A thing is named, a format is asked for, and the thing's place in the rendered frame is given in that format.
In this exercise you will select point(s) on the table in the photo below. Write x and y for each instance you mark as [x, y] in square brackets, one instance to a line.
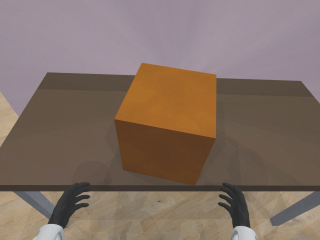
[267, 140]

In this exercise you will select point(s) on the robot left hand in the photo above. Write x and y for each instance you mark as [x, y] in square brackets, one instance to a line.
[66, 205]

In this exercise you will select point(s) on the robot right hand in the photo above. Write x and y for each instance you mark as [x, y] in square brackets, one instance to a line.
[238, 209]

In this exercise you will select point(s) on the left robot forearm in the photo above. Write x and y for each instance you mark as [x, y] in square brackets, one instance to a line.
[50, 232]

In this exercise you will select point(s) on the right robot forearm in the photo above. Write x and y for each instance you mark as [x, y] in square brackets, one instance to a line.
[243, 233]

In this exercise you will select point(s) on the carton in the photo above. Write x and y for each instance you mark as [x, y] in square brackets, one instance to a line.
[166, 124]

